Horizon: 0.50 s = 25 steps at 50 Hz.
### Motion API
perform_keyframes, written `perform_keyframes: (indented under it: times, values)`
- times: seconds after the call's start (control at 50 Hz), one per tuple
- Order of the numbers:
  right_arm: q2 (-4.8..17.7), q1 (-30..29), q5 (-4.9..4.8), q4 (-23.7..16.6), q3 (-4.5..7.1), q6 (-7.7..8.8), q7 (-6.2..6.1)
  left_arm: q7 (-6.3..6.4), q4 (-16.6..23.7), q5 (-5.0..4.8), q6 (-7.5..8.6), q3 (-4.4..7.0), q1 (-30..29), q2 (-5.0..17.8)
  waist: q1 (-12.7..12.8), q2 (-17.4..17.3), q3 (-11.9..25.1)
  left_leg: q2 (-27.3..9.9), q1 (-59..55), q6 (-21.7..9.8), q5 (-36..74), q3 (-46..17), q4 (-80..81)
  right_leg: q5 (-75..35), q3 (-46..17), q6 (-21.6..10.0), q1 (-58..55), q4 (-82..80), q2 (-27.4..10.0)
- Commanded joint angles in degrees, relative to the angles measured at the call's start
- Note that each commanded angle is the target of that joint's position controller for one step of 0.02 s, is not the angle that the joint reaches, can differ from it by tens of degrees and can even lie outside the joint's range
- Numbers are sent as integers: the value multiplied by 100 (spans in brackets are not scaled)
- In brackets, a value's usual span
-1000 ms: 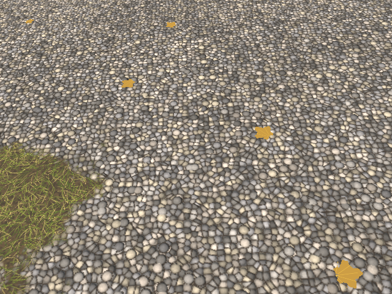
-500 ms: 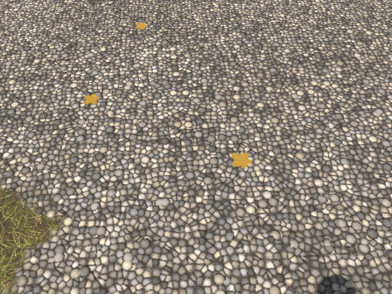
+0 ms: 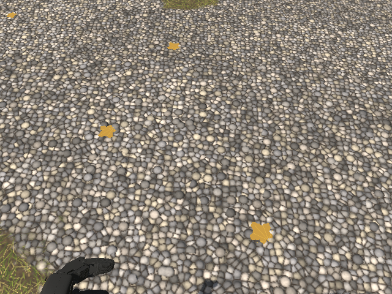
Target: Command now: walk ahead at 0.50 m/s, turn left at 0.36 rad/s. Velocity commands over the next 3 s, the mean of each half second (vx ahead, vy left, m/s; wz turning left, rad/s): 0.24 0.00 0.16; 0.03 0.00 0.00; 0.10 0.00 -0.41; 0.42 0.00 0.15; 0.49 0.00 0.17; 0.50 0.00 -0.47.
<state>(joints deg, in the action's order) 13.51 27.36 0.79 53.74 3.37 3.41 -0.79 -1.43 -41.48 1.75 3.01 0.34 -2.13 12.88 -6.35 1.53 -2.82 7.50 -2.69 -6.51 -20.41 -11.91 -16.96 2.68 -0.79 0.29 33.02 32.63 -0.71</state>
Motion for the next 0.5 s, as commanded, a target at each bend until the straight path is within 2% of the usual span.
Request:
perform_keyframes:
  times: [0.02,0.04,0.06,0.08,0.1,0.12,0.14,0.16,0.18,0.2,0.24,0.28,0.36,0.42,0.46,0.48,0.5]
  values:
    - [943,-77,17,-274,185,115,-23,98,88,-27,178,241,838,778,725,-677,587,-1306,87,-155,5413,-591,-1215,241,174,-331,-1716,-599,350]
    - [923,-157,-23,-292,176,159,24,168,-96,16,248,304,1609,925,1121,-515,1030,-1074,495,-60,4992,-381,-2195,44,-7,-510,-2831,-821,60]
    - [536,-61,-88,-488,74,195,45,269,-147,174,289,376,2480,1313,1335,107,1809,-761,1330,44,3023,-70,-3703,15,-1339,-777,-4123,-655,-1306]
    - [216,990,-329,-391,43,104,10,223,-246,201,211,521,2444,1727,836,1530,2307,204,2854,283,-1156,553,-5378,-1088,-3788,-1741,-5079,-1029,-2601]
    - [696,818,-62,-241,97,17,-70,152,-147,4,151,451,2082,1177,693,426,1736,-251,3192,258,-815,427,-5794,-1192,-3800,-1694,-4366,-1141,-2387]
    - [624,227,3,-290,95,2,-51,125,-108,-62,179,319,1657,702,667,-53,957,-337,3175,329,-424,390,-5659,-2011,-2770,-1566,-3578,-1192,-2085]
    - [527,-94,14,-367,76,-4,-37,103,-163,-32,216,247,1524,483,619,-234,657,-460,3157,381,-282,418,-5429,-2960,-2050,-1410,-3182,-1251,-1806]
    - [530,-292,46,-413,87,-45,0,119,-259,-54,259,208,1614,402,608,-39,564,-572,3128,416,-222,424,-5128,-3549,-1526,-1248,-3038,-1320,-1551]
    - [483,-271,70,-420,78,-107,45,127,-373,-84,286,190,1649,407,519,245,553,-583,2966,471,-197,493,-4919,-3812,-1149,-1147,-2854,-1424,-1353]
    - [432,-249,85,-407,78,-161,69,113,-465,-100,328,178,1761,431,475,349,608,-524,2770,499,-115,520,-4730,-4151,-948,-1080,-2747,-1448,-1262]
    - [339,-204,77,-354,59,-242,100,114,-566,-105,375,170,1815,516,354,382,751,-442,2606,571,39,603,-4478,-4506,-653,-1145,-2644,-1502,-1202]
    - [262,-410,93,-358,18,-293,110,133,-624,-78,360,137,1782,545,305,385,749,-498,2554,620,236,725,-3968,-4494,-389,-1163,-2494,-1548,-1132]
    - [149,-1074,58,-400,-120,-348,74,153,-812,-77,248,106,1979,610,481,616,696,-643,2035,643,740,1129,-2641,-4030,-71,-1021,-2247,-1521,-929]
    - [197,-1312,20,-350,-170,-339,6,178,-959,-75,147,98,2199,624,609,604,634,-673,1756,596,793,1210,-2043,-3255,-263,-1052,-2297,-1414,-1021]
    - [162,-1326,23,-272,-206,-290,-37,218,-994,-99,65,80,2124,595,541,459,474,-705,1367,501,978,1235,-1232,-2229,-430,-992,-2156,-1281,-1051]
    - [187,-1322,46,-235,-227,-248,-65,240,-1026,-106,33,74,2146,577,484,264,380,-823,986,448,1549,1073,-533,-1451,-480,-815,-1967,-1197,-970]
    - [444,-1192,80,-168,-188,-203,-110,253,-1022,-81,22,53,2299,510,550,-39,479,-1296,455,379,2323,565,-401,-475,-500,-598,-1707,-1094,-818]
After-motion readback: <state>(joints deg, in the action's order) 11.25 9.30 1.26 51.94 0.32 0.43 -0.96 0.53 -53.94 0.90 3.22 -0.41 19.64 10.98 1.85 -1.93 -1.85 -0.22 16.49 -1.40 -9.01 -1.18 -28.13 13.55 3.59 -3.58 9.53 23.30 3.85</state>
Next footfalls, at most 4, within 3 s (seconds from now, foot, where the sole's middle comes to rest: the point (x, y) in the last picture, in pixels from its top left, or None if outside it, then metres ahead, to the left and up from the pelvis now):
0.04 right None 0.20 -0.11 -0.77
0.50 left None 0.24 0.08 -0.77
1.94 left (182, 266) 0.53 0.00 -0.77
2.48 right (201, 179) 0.87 -0.11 -0.77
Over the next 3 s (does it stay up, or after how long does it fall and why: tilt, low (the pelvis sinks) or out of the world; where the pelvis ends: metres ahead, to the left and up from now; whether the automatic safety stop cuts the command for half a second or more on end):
stays up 1.00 -0.04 -0.01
